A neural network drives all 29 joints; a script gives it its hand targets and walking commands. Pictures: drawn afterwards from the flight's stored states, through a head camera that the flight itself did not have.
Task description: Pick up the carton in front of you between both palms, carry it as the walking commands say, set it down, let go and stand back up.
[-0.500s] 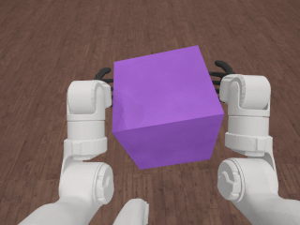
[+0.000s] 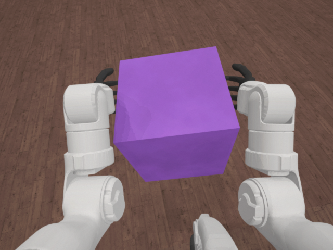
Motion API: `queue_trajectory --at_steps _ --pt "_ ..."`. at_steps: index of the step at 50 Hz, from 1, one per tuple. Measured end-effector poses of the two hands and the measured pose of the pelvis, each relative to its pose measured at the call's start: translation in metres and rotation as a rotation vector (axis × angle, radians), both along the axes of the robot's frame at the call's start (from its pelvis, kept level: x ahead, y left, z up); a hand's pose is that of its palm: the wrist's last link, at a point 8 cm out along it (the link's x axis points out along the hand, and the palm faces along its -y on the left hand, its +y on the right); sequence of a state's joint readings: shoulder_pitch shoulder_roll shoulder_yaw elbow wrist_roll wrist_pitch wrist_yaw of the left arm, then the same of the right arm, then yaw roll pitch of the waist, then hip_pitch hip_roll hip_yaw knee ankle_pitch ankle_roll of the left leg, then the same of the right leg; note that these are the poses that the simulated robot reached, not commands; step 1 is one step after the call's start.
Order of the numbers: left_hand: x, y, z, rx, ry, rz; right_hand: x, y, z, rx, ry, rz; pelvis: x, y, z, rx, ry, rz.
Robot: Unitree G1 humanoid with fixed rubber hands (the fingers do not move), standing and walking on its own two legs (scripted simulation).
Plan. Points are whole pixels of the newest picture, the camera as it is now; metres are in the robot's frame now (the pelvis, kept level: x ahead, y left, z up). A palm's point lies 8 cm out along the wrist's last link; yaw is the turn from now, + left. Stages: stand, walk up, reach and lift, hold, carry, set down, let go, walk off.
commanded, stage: carry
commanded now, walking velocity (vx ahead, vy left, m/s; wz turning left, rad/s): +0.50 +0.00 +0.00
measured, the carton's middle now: (176, 122) +0.38 -0.02 +0.07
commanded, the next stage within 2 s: none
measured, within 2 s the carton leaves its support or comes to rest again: neither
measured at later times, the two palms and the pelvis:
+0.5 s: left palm (98, 15) +0.68 +0.17 +0.20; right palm (202, 5) +0.69 -0.13 +0.20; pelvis +0.31 +0.00 +0.01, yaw +1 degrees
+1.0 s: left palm (118, 6) +0.92 +0.14 +0.11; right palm (194, 1) +0.93 -0.15 +0.12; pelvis +0.62 -0.01 +0.02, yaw +1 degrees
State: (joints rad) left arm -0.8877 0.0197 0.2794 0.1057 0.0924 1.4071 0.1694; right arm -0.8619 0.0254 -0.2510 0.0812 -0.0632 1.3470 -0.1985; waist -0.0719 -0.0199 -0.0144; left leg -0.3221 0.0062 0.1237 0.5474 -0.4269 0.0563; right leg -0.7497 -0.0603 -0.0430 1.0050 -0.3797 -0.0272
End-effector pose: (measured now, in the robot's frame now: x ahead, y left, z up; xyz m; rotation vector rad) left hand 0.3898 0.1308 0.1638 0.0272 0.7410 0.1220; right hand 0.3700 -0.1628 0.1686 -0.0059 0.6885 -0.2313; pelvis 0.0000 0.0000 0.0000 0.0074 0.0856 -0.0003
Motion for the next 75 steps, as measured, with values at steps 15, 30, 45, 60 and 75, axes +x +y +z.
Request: queue_trajectory --at_steps 15,30,45,60,75 --pt "0.149 0.010 0.011 0.049 0.034 0.136 0.197 0.011 0.007 0.039 0.039 0.135 0.179 -0.029 0.021 -0.004 -0.009 0.018" --pt "0.353 0.042 0.008 0.011 0.040 0.047 0.370 0.042 0.010 -0.029 0.048 0.070 0.368 0.016 0.013 -0.015 -0.004 0.007" --pt "0.486 0.025 -0.044 -0.018 0.086 0.062 0.501 0.025 -0.038 0.040 0.083 -0.007 0.540 0.009 0.034 -0.025 0.007 -0.008" --pt "0.602 0.014 -0.039 0.022 0.046 0.141 0.637 0.015 -0.048 0.063 0.050 0.082 0.724 -0.012 0.041 0.012 -0.016 0.032" --pt "0.802 0.067 -0.061 -0.014 0.016 0.083 0.824 0.067 -0.056 -0.012 0.030 0.058 0.922 0.045 0.013 0.005 -0.035 -0.009"
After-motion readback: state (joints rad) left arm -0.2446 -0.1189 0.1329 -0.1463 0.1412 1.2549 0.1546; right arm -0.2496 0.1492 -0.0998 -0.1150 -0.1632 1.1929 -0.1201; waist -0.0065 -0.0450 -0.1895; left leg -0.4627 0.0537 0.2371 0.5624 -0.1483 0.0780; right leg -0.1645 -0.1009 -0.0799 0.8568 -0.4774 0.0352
